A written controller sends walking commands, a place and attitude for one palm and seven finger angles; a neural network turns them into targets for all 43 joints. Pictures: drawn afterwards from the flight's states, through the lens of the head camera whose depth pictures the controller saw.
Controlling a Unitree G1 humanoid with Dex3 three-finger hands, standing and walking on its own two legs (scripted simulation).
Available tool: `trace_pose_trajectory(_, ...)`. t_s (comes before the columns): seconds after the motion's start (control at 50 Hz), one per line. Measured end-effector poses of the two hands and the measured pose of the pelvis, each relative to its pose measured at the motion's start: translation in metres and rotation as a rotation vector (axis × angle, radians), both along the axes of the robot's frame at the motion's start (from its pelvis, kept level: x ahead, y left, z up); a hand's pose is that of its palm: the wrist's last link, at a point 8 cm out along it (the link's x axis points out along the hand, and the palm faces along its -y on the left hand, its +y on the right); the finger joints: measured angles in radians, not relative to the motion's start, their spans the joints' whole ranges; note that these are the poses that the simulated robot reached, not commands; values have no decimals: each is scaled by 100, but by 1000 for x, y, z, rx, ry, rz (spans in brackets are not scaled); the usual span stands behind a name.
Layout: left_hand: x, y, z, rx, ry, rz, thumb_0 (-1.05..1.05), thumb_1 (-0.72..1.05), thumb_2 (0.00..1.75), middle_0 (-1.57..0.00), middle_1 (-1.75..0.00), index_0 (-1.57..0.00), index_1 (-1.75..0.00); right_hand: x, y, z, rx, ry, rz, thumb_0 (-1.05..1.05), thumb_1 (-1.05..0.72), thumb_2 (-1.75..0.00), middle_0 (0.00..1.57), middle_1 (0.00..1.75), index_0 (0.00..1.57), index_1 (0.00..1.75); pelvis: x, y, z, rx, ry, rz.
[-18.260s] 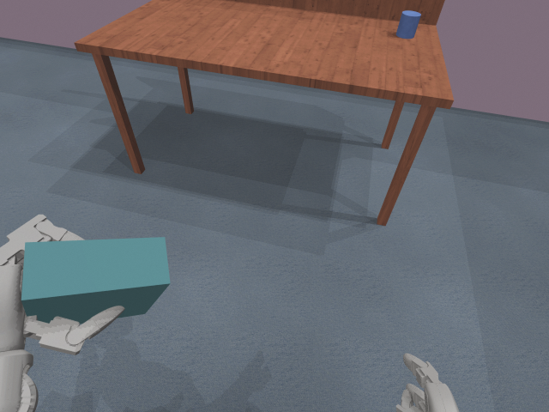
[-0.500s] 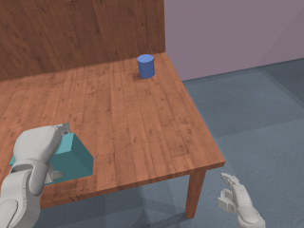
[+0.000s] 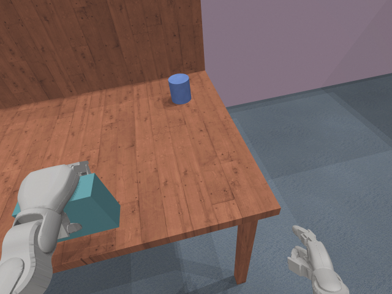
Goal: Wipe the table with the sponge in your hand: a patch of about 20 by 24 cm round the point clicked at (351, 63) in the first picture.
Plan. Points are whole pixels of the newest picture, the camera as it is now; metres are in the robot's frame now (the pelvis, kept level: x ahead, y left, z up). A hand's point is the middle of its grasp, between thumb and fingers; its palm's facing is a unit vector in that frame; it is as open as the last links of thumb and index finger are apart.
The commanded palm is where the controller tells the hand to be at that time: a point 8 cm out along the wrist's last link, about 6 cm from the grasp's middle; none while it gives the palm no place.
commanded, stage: move the sponge above the wiping area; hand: left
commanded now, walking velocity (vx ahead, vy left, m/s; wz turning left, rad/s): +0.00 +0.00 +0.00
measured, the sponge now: (78, 214) +0.22 +0.29 +0.07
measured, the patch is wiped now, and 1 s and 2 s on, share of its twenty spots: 0.00 0.00 0.00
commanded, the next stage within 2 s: none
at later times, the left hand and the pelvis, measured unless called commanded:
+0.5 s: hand (72, 199) +0.24 +0.30 +0.10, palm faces +0.01 -0.08 -1.00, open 9.6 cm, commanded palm +0.21 +0.29 +0.16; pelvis +0.00 +0.01 +0.00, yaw +0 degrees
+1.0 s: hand (79, 196) +0.25 +0.30 +0.08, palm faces -0.01 -0.07 -1.00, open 9.6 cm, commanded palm +0.23 +0.29 +0.15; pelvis +0.01 +0.01 +0.00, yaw +0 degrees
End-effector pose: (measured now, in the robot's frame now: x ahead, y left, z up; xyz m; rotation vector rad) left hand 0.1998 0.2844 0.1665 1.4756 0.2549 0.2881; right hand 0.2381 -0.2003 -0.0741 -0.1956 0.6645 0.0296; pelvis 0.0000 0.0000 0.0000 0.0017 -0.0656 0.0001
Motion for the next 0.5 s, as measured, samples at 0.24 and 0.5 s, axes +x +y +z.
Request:
trace_pose_trajectory(0.24,7,3,-8,-1,19,2,0,-45,102,-78,-137,-78,-136,-1,4,-2,2,7,-1,1,-91,-90,20,30,20,30,1,3,0,0,5,3)
trace_pose_trajectory(0.5,15,8,-16,-5,25,5,0,-45,102,-78,-137,-78,-136,-1,12,-3,2,25,2,1,-91,-90,20,30,20,30,2,8,1,-2,11,4)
